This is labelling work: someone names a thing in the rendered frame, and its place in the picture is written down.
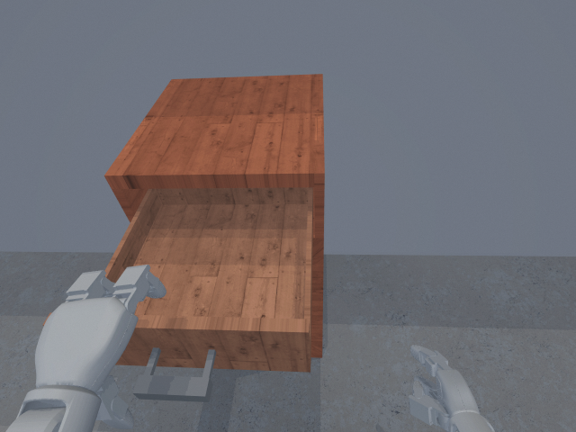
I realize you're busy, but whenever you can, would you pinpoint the left robot forearm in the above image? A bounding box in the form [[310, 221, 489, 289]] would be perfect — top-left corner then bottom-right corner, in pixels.
[[5, 384, 102, 432]]

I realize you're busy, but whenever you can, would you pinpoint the right robot forearm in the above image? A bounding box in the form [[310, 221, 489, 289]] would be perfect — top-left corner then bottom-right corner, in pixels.
[[448, 412, 495, 432]]

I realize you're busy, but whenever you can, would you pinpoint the cabinet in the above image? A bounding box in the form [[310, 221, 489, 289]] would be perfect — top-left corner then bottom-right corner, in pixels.
[[104, 74, 325, 358]]

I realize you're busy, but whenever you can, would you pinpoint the robot left hand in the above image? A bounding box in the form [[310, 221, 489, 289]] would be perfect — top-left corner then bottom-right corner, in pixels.
[[35, 265, 167, 429]]

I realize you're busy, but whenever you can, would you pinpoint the drawer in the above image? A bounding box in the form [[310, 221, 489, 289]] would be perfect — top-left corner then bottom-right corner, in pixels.
[[43, 187, 313, 373]]

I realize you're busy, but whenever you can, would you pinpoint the robot right hand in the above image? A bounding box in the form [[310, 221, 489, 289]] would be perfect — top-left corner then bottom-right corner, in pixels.
[[409, 345, 480, 432]]

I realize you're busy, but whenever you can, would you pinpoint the handle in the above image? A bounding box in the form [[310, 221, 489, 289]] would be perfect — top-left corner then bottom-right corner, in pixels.
[[133, 347, 216, 402]]

